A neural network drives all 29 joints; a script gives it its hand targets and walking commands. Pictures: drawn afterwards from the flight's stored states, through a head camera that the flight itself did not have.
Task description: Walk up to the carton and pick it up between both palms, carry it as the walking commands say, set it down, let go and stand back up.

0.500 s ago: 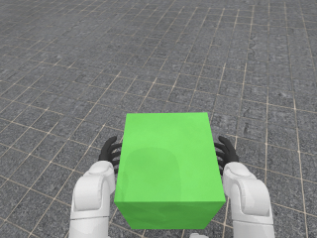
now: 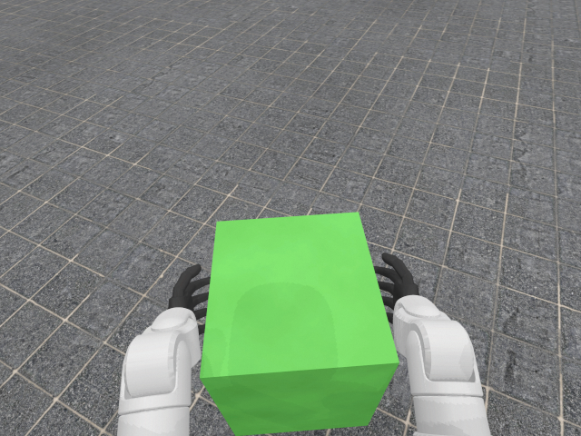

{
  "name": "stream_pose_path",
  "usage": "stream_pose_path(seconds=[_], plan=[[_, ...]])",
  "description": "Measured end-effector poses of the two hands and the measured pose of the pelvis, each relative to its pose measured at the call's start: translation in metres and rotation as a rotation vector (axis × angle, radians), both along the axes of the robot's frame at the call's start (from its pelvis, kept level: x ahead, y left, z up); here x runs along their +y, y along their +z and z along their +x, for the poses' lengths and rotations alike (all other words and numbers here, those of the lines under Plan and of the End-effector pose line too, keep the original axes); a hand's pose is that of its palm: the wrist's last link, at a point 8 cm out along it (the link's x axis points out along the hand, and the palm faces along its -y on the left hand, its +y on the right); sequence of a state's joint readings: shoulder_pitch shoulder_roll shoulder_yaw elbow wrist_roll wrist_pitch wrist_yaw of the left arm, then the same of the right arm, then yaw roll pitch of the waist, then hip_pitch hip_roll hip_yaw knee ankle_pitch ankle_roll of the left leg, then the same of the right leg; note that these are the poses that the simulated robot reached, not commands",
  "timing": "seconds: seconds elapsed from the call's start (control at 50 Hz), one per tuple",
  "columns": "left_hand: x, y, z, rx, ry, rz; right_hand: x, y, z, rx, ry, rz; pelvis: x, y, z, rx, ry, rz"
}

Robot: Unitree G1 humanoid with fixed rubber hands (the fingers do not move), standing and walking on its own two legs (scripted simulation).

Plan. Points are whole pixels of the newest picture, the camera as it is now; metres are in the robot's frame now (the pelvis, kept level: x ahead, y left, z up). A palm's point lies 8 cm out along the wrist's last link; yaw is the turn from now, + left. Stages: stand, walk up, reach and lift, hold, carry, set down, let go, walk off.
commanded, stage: carry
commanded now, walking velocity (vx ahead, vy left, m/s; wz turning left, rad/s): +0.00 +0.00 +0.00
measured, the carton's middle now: (295, 327) +0.29 +0.01 -0.02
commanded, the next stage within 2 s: none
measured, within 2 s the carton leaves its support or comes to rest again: neither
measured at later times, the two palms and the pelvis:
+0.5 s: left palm (222, 127) +0.73 +0.16 +0.04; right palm (351, 114) +0.77 -0.13 +0.03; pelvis +0.47 -0.01 -0.01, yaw +1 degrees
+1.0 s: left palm (232, 46) +1.15 +0.17 +0.04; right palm (323, 27) +1.22 -0.11 +0.06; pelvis +0.91 -0.03 +0.00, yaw +4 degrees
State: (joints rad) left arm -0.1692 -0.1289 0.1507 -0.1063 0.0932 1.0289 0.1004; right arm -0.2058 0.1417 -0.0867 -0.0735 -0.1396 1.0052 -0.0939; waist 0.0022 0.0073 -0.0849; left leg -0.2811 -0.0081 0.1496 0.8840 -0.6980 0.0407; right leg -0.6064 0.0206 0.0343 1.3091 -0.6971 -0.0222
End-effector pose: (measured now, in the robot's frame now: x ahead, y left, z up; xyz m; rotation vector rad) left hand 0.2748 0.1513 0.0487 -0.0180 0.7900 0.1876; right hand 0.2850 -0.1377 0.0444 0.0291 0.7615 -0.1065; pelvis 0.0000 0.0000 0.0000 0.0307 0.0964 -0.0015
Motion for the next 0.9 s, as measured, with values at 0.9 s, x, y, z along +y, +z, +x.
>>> stream_pose_path(seconds=[0.9], plan=[[-0.012, 0.003, 0.805, -0.096, 0.076, 0.009, -0.007, 0.027, 0.847, -0.095, 0.078, 0.01, -0.039, 0.015, 0.816, 0.02, 0.087, -0.012]])
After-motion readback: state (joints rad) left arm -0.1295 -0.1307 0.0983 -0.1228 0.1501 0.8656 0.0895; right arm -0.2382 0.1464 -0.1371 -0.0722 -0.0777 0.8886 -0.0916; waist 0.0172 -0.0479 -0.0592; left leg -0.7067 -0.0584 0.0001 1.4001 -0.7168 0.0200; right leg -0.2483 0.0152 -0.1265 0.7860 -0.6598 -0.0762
